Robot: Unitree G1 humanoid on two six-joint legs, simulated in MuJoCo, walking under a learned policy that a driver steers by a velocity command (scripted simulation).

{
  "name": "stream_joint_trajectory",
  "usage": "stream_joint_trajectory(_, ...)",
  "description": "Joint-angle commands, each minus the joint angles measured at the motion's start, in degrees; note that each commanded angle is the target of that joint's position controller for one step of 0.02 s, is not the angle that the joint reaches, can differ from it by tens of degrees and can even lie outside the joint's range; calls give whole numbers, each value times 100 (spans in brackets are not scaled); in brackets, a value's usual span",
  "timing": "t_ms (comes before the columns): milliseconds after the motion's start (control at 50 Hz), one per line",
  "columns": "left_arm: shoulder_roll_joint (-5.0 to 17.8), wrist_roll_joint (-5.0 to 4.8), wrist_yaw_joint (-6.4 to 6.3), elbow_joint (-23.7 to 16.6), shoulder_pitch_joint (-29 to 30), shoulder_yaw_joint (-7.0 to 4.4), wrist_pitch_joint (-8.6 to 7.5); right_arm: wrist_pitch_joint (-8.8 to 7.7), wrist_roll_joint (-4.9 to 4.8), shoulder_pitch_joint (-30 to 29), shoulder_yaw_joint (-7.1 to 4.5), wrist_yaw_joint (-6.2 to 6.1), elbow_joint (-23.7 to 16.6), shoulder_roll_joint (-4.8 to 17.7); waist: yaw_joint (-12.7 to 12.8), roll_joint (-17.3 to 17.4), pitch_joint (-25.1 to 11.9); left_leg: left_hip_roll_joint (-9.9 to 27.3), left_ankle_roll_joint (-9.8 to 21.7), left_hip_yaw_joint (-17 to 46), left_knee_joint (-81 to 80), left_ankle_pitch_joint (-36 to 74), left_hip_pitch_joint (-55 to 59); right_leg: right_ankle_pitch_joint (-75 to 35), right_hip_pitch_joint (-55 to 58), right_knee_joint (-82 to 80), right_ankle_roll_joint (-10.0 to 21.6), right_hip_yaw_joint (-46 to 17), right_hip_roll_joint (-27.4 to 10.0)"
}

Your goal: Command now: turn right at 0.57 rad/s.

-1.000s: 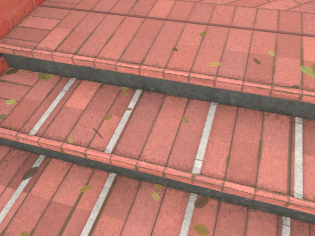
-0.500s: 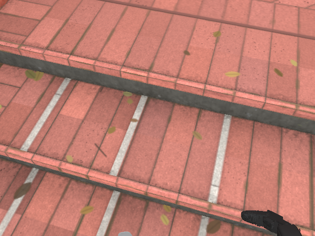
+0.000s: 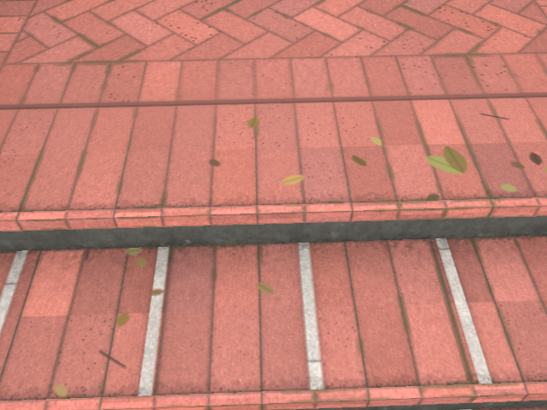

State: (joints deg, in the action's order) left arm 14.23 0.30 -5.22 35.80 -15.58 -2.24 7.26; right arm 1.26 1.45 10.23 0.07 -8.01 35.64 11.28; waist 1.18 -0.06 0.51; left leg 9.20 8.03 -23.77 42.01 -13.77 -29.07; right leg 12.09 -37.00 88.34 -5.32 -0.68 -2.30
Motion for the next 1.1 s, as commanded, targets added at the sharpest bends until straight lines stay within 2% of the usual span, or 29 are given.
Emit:
stream_joint_trajectory(20, 454, -28, -45, -387, -13, -146, -26, -196, 23, -187, -237, 29, -593, 718, -92, 525, -628, 1862, 445, 2387, -1664, -2238, 1130, 230, -466, 298, 183, -41, -148)
stream_joint_trajectory(120, 311, -83, 148, -225, -300, -104, -97, -61, -77, -558, -357, 282, -646, 740, -24, 489, -841, 1590, 58, 1405, -668, -1969, 515, -124, 1275, -3489, 562, 625, -337)
stream_joint_trajectory(180, 257, -86, 320, 279, -855, -180, -70, 59, -354, -881, -354, 408, -657, 519, 47, 421, -557, 1726, -143, 1351, 60, -2132, -52, -1189, 2330, -5646, 1039, 1118, -397)
stream_joint_trajectory(240, -118, 154, 480, 867, -1669, -134, -215, 151, -562, -1370, -207, 574, -455, -192, 345, -798, -142, 1017, -448, 573, 3315, -2034, -1085, -1604, 3010, -7175, 1328, 697, -116)
stream_joint_trajectory(260, 410, 350, 613, 710, -1268, -210, -446, 248, -502, -1262, -218, 599, -524, -422, -28, -1839, 228, 488, -760, 812, 6443, -3417, -2977, -4807, 2945, -5418, 1154, -502, -577)
stream_joint_trajectory(280, 1410, 486, 832, 126, -617, -383, -638, 250, -488, -863, -287, 571, -449, -144, -175, -1413, -398, 179, -1113, 1495, 8186, -2999, -3373, -6438, 2328, -5338, 1595, -1584, -1532)
stream_joint_trajectory(300, 2239, 388, 808, -148, -220, -616, -565, 218, -388, -938, -289, 495, -466, -38, -137, -1088, -542, -113, -1314, 1865, 8594, -2123, -3391, -4386, 1770, -6221, 2126, -2088, -1911)
stream_joint_trajectory(320, 2314, 231, 579, -125, -25, -650, -412, 75, -274, -1683, -89, 434, -952, -426, -15, -1287, -161, -122, -1499, 2314, 8257, -1847, -3856, -1413, 1626, -7104, 2318, -2810, -1929)
stream_joint_trajectory(340, 1273, 70, 366, 56, 168, -368, -267, 70, -187, -2243, -79, 327, -844, -363, 178, -861, 449, -139, -1512, 2386, 8127, -1584, -4432, 744, 1860, -7473, 1963, -2947, -1551)
stream_joint_trajectory(360, 889, 81, 313, 124, -37, -220, -327, 28, -192, -1779, -158, 378, -823, -35, 114, -720, 474, -172, -1536, 2701, 7740, -379, -4469, 1845, 2059, -7293, 2058, -3545, -1698)
stream_joint_trajectory(380, 817, 182, 232, 84, -134, -272, -424, 99, 391, -1687, -283, 562, -1068, 103, -18, -1222, 245, -358, -1235, 2241, 8201, -223, -4755, 1987, 2600, -7412, 2191, -3078, -1462)
stream_joint_trajectory(420, 721, 168, 226, 156, -345, -295, -685, 92, 336, -1665, -311, 736, -951, 212, 39, -320, -95, -479, -940, 2349, 7895, 194, -4304, 1429, 3192, -7065, 2116, -2834, -1238)
stream_joint_trajectory(540, 603, 196, 190, 524, -1406, -384, -967, 139, 207, -1872, -133, 802, -1374, -178, 342, -593, -93, -650, -651, 2686, 7922, -1236, -5085, 1353, 4207, -7024, 2340, -3082, -1143)
stream_joint_trajectory(660, 791, 111, 120, 737, -1302, -426, -1053, 133, 172, -2218, 78, 746, -1917, -358, 212, -573, 218, -384, -597, 2920, 7247, -2002, -5324, 2509, 3412, -7629, 2063, -3004, -1121)
stream_joint_trajectory(680, 609, -665, -81, 691, -951, -319, -848, -188, -130, -1015, 287, 725, -1724, -627, -371, -782, -120, 114, -717, 3705, 6392, -1790, -4724, 2113, 3256, -7293, 1440, -3037, -1239)
stream_joint_trajectory(700, 974, -649, -132, 434, -345, -381, -652, -281, -133, -872, 361, 778, -1609, -541, -545, -384, -397, -91, -769, 2658, 4676, -2194, -2865, 2040, 2081, -7998, 1381, -2287, -980)
stream_joint_trajectory(760, 1353, -381, 261, 367, -115, -521, -681, -363, -139, -82, -206, 685, -1042, 323, -875, -1209, -702, -826, -797, 997, 4375, -2480, 1041, -1093, 535, -7827, 1324, -1169, -531)
stream_joint_trajectory(780, 1108, -400, 330, 342, -52, -441, -744, -391, -184, 325, -397, 637, -920, 750, -1129, -892, -537, -1070, -588, 1393, 2985, -2859, 903, -2909, 1230, -6543, 1226, -993, -294)
stream_joint_trajectory(800, 654, -323, 327, 200, 129, -327, -868, -417, -122, 1219, -524, 710, -636, 1211, -1452, 184, -523, -807, -187, 3119, 1228, -3046, 1152, -3573, 1109, -4374, 1160, -1073, -164)
stream_joint_trajectory(820, -267, -198, 396, -127, 4, -181, -973, -423, -88, 2160, -520, 740, -112, 1843, -1182, 3942, -670, 300, 475, 7528, -2633, -4441, 1674, 1096, -521, -1368, 931, -1428, 1254)
stream_joint_trajectory(840, -233, -228, 567, 132, -662, -249, -1173, -601, -262, 1867, -451, 734, -178, 1457, -664, 3043, -591, 1186, 768, 10501, -4277, -6661, 1384, 887, -1345, 891, 933, -2593, 1503)
stream_joint_trajectory(860, -262, -307, 623, 71, -152, -158, -1230, -648, -492, 1206, -348, 761, -145, 1144, -363, 1735, 609, 1299, 475, 9967, -4114, -7170, 796, 284, -2203, 1597, 1026, -2069, 1203)
stream_joint_trajectory(880, -275, -261, 568, -220, 411, -24, -1219, -635, -372, 732, -311, 793, 110, 945, -138, 1209, 1204, 1217, 358, 8712, -3480, -6334, -17, -80, -2333, 1734, 1167, -1488, 849)
stream_joint_trajectory(920, -219, -100, 552, -206, 137, 35, -1021, -614, 22, 219, -115, 806, 626, 50, 482, 898, 981, 540, -259, 5711, -2069, -4085, -1051, -722, -1622, 1575, 1275, -1054, 435)
stream_joint_trajectory(940, -157, -111, 586, -141, 36, 22, -926, -628, 65, 384, -65, 813, 831, -196, 478, 946, 630, 342, -349, 4920, -1907, -3334, -731, -890, -1584, 1577, 1287, -1005, 403)
stream_joint_trajectory(960, -340, 403, 618, -173, 292, 6, -862, -665, 126, 274, -257, 797, 1011, 261, 436, 533, 851, 27, -346, 4317, -2032, -2959, -651, -672, -1813, 1283, 1161, -825, 571)
stream_joint_trajectory(1040, -298, 321, 625, -329, 828, 58, -842, -698, -30, 1136, -366, 818, 1627, 240, 299, 245, 475, -174, -445, 3184, -2611, -1542, 424, -1131, -1797, -317, 1088, -574, 403)
stream_joint_trajectory(1060, 171, -226, 949, -408, 1558, 69, -1002, -860, 605, 1093, -190, 999, 1677, 282, -342, 774, -977, 70, -333, 3455, -2754, -1643, 721, -2091, -1999, 145, 1389, -559, 744)
stream_joint_trajectory(1100, 0, -60, 960, -219, 1263, 72, -1133, -857, 750, 1712, -107, 1130, 1894, 198, -351, 557, -638, 327, -372, 3462, -2740, -789, 2048, -2087, -2984, 267, 1571, -875, 827)
